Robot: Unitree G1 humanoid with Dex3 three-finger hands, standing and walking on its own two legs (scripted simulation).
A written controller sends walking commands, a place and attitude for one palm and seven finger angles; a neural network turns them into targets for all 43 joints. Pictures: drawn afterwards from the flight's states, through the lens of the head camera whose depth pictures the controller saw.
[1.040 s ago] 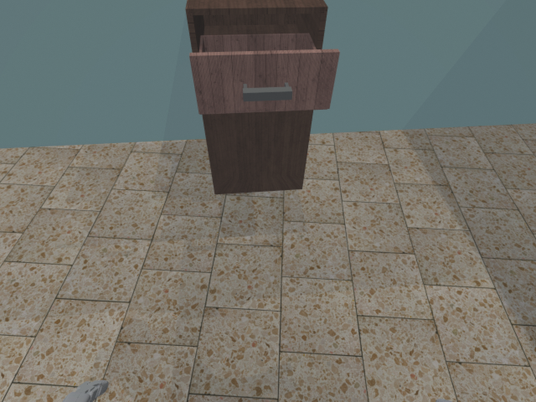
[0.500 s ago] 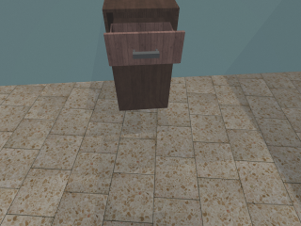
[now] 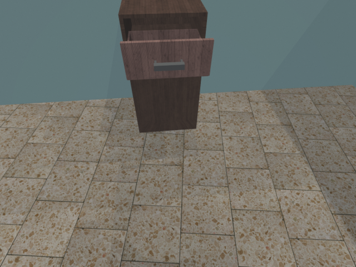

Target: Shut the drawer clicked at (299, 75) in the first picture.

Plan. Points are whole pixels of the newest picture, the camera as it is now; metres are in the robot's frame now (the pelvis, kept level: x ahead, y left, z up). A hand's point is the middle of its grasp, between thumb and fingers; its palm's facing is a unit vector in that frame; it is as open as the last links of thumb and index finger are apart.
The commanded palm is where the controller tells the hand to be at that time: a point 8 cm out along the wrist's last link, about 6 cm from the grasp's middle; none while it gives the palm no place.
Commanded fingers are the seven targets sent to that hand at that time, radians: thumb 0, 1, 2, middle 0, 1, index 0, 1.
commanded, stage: look at it before walking up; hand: left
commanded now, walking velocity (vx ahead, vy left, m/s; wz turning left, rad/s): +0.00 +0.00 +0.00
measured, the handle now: (168, 64) +0.94 +0.10 -0.02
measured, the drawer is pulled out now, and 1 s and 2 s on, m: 0.28 0.28 0.28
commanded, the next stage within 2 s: walk to a spot facing it in 0.60 s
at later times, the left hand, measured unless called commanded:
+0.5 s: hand out of the picture +0.08 +0.25 -0.16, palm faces -0.01 -0.94 -0.33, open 7.4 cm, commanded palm none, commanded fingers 0.00 0.90 0.90 -0.20 -0.30 -0.20 -0.30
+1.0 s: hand out of the picture +0.07 +0.22 -0.17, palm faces -0.09 -0.96 -0.28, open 7.4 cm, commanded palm none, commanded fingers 0.00 0.90 0.90 -0.20 -0.30 -0.20 -0.30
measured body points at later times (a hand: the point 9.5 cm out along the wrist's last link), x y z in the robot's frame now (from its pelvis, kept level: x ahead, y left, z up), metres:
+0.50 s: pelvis +0.01 +0.00 +0.00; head +0.01 +0.00 +0.45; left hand +0.08 +0.30 -0.13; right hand +0.09 -0.29 -0.13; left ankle +0.01 +0.13 -0.74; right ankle +0.01 -0.11 -0.74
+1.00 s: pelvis +0.01 +0.00 -0.01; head +0.01 -0.01 +0.44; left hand +0.08 +0.27 -0.15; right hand +0.06 -0.27 -0.15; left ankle +0.01 +0.13 -0.75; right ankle +0.01 -0.11 -0.74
